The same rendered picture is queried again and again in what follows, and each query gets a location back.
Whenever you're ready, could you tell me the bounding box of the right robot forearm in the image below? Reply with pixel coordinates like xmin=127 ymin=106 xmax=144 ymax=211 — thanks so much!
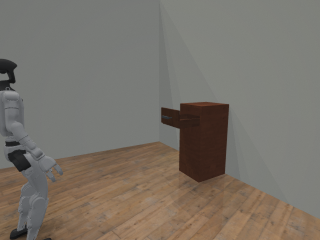
xmin=10 ymin=122 xmax=45 ymax=161

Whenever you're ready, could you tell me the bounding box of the right robot hand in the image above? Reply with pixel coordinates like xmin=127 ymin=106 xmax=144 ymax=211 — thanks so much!
xmin=38 ymin=155 xmax=63 ymax=182

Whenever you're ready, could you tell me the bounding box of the left robot thigh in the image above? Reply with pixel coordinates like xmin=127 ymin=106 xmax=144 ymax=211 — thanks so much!
xmin=21 ymin=152 xmax=36 ymax=197

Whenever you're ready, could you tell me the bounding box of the handle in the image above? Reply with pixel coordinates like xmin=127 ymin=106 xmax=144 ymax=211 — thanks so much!
xmin=161 ymin=115 xmax=172 ymax=119

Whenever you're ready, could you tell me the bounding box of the drawer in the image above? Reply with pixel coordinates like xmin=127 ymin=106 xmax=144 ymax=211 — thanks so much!
xmin=161 ymin=107 xmax=200 ymax=129

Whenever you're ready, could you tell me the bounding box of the humanoid robot torso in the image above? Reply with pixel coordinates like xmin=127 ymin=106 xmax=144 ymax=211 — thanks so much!
xmin=0 ymin=87 xmax=27 ymax=162

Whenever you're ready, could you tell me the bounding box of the cabinet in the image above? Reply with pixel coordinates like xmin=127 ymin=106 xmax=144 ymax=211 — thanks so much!
xmin=179 ymin=102 xmax=229 ymax=183

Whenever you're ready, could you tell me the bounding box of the right robot upper arm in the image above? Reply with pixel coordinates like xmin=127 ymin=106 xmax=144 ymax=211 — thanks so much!
xmin=2 ymin=91 xmax=24 ymax=134

